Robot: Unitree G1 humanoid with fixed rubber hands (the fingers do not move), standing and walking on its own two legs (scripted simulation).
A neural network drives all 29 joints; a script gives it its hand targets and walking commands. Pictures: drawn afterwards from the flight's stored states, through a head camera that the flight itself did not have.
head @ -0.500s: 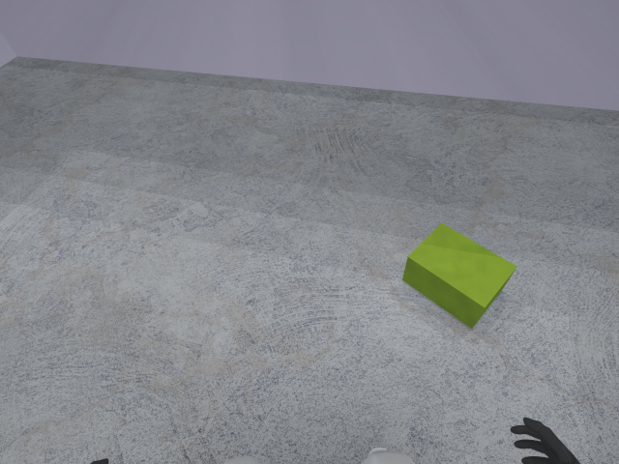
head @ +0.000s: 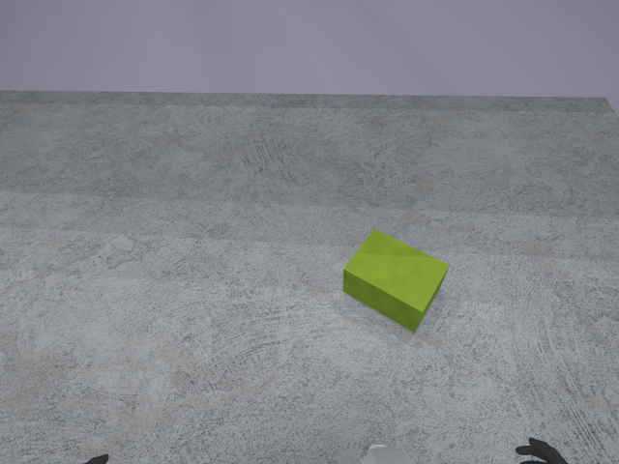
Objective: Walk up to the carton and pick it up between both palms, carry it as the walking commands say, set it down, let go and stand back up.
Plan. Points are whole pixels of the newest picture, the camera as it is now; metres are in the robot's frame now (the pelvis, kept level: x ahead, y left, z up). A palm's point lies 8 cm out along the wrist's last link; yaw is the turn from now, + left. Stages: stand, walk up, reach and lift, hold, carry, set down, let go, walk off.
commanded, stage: walk up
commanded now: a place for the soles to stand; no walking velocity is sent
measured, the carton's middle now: (393, 278) +0.76 -0.26 -0.67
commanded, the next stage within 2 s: none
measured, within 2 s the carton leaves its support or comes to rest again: neither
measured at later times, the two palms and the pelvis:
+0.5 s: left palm (119, 399) +0.22 +0.28 -0.07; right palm (590, 451) +0.15 -0.33 -0.08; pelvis +0.10 -0.01 +0.01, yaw -11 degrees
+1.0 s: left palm (150, 331) +0.33 +0.27 -0.08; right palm (578, 419) +0.18 -0.34 -0.09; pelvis +0.17 -0.02 +0.00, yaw -17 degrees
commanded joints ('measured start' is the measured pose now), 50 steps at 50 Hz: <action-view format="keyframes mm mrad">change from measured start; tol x32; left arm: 1 146 313 137 -64 -43 -37 65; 50 152 188 65 -12 -38 -55 130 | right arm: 1 -90 -241 -119 -70 -9 -17 8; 50 -149 -275 -125 -26 -15 31 19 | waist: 1 66 -114 -89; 50 42 175 21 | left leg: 1 -490 -80 -172 394 -115 27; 17 69 -146 -37 -302 212 34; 20 527 283 -542 -488 -44 205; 27 -71 152 -165 -409 -173 186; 31 -465 -107 -97 269 -235 10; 45 183 151 -293 -305 234 148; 50 -57 185 -191 -240 377 181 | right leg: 1 397 -221 673 -422 -15 -190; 15 307 -149 406 -297 462 -201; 21 -355 39 54 311 -242 -4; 28 225 58 -98 -124 -69 -14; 31 313 -269 740 -432 -65 -191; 41 281 -127 281 -108 773 -160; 47 -114 67 -17 229 -268 1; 50 64 35 -50 -19 -116 -16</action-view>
